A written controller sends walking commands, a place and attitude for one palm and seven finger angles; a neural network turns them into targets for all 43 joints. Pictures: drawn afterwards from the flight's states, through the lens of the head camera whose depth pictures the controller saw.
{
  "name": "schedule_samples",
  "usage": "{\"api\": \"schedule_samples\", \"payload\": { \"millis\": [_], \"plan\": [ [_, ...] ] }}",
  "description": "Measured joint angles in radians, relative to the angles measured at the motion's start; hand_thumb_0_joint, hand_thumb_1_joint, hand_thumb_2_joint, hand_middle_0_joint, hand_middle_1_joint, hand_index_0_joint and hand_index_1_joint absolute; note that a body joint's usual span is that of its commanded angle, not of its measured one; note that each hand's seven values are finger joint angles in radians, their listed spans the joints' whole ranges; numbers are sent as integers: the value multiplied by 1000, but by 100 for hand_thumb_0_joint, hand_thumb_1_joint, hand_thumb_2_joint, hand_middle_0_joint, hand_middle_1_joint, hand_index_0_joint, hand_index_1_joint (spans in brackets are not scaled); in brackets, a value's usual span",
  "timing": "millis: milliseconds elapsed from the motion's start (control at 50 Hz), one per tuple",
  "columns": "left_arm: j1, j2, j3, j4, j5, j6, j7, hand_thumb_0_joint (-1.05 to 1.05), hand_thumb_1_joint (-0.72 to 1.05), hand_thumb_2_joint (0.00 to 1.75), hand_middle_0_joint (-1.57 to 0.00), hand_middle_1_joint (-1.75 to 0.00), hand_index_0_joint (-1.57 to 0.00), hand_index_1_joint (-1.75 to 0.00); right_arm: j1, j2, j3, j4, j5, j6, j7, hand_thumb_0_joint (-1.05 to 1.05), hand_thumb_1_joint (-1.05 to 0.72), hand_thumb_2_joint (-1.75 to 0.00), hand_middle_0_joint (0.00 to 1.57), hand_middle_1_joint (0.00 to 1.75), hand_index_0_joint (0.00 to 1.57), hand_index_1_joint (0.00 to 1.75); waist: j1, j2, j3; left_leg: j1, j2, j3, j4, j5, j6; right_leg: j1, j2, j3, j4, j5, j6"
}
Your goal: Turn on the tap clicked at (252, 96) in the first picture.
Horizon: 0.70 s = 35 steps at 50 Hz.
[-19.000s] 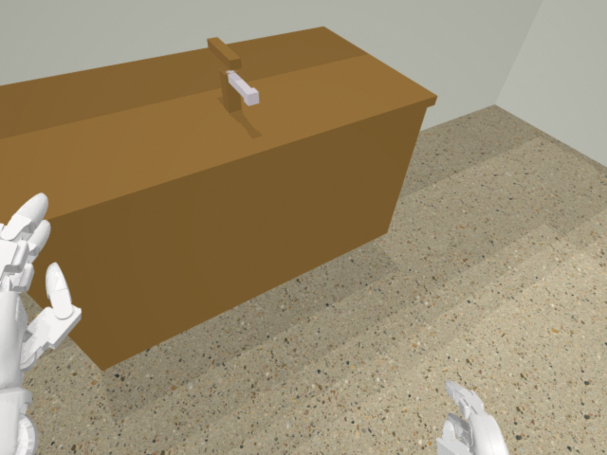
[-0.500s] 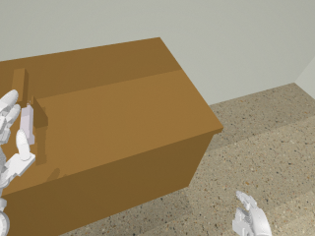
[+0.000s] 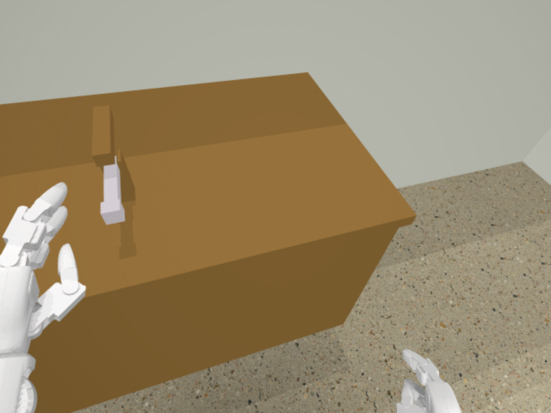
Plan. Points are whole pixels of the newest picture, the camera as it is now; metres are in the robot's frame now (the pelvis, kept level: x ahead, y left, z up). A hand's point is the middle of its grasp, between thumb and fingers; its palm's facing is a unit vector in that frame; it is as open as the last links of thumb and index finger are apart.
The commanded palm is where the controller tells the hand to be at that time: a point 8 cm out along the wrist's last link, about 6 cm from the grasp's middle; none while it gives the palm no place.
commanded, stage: come to a stop and stand still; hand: left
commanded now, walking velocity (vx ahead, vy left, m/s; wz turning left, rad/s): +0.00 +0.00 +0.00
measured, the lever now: (112, 211) +0.38 +0.30 +0.05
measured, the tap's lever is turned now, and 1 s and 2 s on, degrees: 0 0 0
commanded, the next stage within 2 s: look again from close up in 0.72 s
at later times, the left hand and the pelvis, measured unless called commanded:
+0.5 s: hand out of the picture +0.22 +0.32 +0.17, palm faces +0.41 -0.84 -0.35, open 7.4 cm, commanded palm +0.16 +0.35 +0.18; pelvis +0.00 +0.07 +0.00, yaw +0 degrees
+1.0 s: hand out of the picture +0.22 +0.31 +0.18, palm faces +0.40 -0.84 -0.36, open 7.4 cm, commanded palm +0.15 +0.36 +0.18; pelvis +0.00 +0.07 +0.00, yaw +3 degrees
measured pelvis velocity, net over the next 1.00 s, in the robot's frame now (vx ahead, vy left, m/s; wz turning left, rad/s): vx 0.00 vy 0.07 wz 0.04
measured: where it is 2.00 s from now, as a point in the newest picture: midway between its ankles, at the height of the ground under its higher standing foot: outside the picture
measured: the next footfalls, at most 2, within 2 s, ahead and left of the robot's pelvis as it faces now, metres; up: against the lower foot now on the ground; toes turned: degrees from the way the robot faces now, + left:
right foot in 0.56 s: +0.06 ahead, -0.04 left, +0.00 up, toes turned +1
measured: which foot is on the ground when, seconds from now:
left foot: down 0.00-1.00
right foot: down 0.00-0.42, up 0.44-0.54, down 0.56-1.00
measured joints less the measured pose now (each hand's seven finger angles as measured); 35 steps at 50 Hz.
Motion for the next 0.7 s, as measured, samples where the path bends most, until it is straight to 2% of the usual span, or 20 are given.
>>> {"api": "schedule_samples", "payload": {
  "millis": [100,200,260,340,520,600,640,680,700],
  "plan": [
    [-137,8,68,7,15,-9,27,1,89,90,-21,-30,-22,-30,11,-1,14,11,-4,-30,0,1,-90,-90,20,30,20,30,28,-26,22,10,-12,6,-24,50,30,-13,-10,11,46,-108,43],
    [-188,-12,73,-11,36,-30,25,1,89,90,-20,-30,-21,-30,-6,5,10,1,-2,-50,27,1,-90,-90,20,30,20,30,16,-25,16,16,-47,28,-21,50,59,-8,-40,57,96,-122,59],
    [-151,-16,59,-15,47,-39,12,1,90,90,-20,-30,-21,-30,-15,20,11,-5,-5,-46,40,1,-90,-90,21,30,20,30,0,-14,5,28,-54,37,-40,53,63,0,-45,69,85,-126,59],
    [-103,-7,54,-5,54,-35,-2,1,89,90,-20,-30,-21,-30,-10,38,16,-15,-11,-33,47,1,-90,-90,21,30,20,30,-5,-7,1,45,-60,43,-74,62,61,16,-49,77,54,-128,54],
    [-116,-5,69,-47,48,-19,10,1,89,90,-21,-30,-21,-30,-9,31,10,4,-25,-25,49,1,-90,-90,21,30,20,30,14,-18,32,87,-88,35,-135,83,66,69,-61,70,33,-107,39],
    [-119,-10,60,-59,39,-20,9,1,89,90,-21,-30,-21,-30,-30,15,-4,4,-27,-17,51,1,-90,-90,21,30,20,30,1,1,35,87,-95,24,-145,88,43,107,-59,52,-23,-69,34],
    [-112,-4,58,-62,31,-18,5,1,89,90,-21,-30,-21,-30,-46,4,-10,0,-21,-11,53,1,-90,-90,21,30,20,30,-11,19,42,69,-90,10,-111,75,4,124,-59,33,-63,-14,39],
    [-87,7,63,-74,20,-20,4,1,89,90,-21,-30,-21,-30,-63,-4,-10,-6,-11,-3,51,1,-90,-90,21,30,20,30,-16,31,39,30,-79,3,-48,42,-40,110,-52,24,-52,-23,53],
    [-69,10,67,-83,15,-21,3,1,89,90,-21,-30,-21,-30,-69,-5,-11,-9,-6,3,50,1,-90,-90,21,30,20,30,-16,31,35,15,-74,4,-22,25,-42,98,-48,24,-34,-35,61]
  ]
}}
